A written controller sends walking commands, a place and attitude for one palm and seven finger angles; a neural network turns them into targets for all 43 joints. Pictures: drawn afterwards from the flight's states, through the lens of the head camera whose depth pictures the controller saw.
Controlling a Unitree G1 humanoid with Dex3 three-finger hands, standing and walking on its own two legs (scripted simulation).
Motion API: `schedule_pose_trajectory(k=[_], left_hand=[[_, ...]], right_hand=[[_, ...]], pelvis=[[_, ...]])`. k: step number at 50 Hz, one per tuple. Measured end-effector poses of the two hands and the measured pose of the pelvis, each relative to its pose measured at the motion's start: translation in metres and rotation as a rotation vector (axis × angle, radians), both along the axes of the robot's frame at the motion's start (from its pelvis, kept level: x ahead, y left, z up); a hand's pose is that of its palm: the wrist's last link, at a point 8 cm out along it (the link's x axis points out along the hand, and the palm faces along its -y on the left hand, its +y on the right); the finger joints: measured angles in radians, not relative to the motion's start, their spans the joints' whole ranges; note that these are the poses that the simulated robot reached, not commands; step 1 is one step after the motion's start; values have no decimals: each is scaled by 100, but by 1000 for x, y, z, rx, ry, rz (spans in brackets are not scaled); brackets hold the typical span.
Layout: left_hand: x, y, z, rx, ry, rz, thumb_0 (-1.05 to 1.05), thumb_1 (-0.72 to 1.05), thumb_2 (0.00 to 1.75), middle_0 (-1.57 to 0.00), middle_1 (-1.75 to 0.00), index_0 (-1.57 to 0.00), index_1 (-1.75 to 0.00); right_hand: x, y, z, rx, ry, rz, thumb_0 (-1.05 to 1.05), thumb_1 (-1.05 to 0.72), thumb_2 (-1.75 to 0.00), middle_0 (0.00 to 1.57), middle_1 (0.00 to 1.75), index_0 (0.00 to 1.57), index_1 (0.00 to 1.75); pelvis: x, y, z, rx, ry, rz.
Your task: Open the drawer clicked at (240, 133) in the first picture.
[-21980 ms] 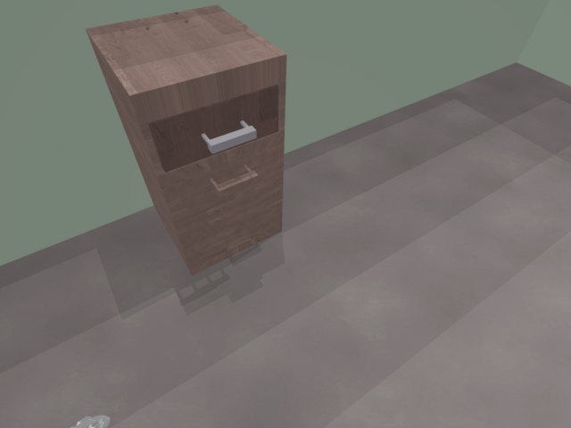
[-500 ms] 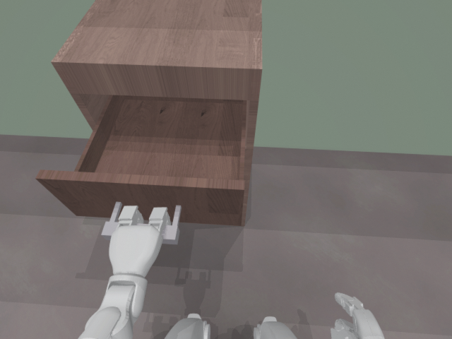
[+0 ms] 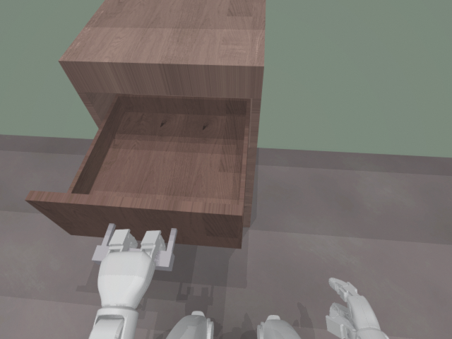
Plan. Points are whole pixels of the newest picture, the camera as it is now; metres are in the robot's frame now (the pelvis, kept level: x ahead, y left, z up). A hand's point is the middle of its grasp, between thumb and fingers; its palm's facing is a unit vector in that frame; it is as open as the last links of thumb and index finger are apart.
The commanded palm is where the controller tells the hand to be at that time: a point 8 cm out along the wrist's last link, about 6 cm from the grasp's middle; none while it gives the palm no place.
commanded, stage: pull the drawer open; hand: left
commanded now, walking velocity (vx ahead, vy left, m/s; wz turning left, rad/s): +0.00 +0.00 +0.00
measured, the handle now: (138, 244) +0.29 +0.19 -0.04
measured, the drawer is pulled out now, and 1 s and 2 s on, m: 0.29 0.30 0.30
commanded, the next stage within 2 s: open the thumb to release the handle in 0.22 s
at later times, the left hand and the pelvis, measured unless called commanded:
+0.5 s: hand (135, 281) +0.23 +0.19 -0.06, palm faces +0.01 -0.07 -1.00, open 6.4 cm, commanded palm +0.20 +0.19 +0.00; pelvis +0.00 -0.01 -0.01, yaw +1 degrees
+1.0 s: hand (135, 285) +0.22 +0.19 -0.05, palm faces -0.01 -0.07 -1.00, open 13.6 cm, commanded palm +0.21 +0.18 +0.00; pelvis -0.01 -0.01 -0.01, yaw +1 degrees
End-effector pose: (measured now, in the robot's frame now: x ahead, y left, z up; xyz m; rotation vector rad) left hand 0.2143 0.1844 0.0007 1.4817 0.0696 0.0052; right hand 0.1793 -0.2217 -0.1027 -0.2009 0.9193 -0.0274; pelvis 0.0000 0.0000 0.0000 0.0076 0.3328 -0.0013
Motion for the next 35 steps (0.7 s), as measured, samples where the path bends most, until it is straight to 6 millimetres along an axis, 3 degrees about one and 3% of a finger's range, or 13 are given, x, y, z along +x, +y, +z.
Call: schedule_pose_trajectory(k=[5, 16, 23, 28, 35], left_hand=[[-11, 0, 1, -8, 7, 3, 6, 63, 75, -25, -135, -42, -135], [-13, 1, 1, -26, 1, 0, 6, 65, 72, -23, -135, -41, -134], [-9, 4, -3, 24, -44, 9, 2, 62, 76, -29, -134, -40, -133], [-6, 8, 0, 16, -30, 70, 1, 49, 72, -32, -132, -39, -131], [-10, 8, 2, 18, -6, 56, 0, 12, 57, -31, -127, -36, -127]], right_hand=[[2, -1, 0, 3, -15, 13, 1, -91, -90, 20, 30, 20, 30], [9, -7, -4, 4, -42, 24, 1, -91, -90, 20, 30, 20, 30], [8, -12, -19, -20, 3, 31, 1, -91, -90, 20, 30, 20, 30], [3, -12, -19, -14, 24, 18, 1, -91, -90, 20, 30, 20, 30], [-4, -13, -10, -13, 9, 12, 1, -91, -90, 20, 30, 20, 30]], pelvis=[[0, -3, -2, 4, 2, -3], [4, -7, -10, 15, 24, -15], [1, -9, -14, 12, 35, 6], [-1, -12, -10, 14, 25, 10], [-4, -14, -5, 13, 11, 11]])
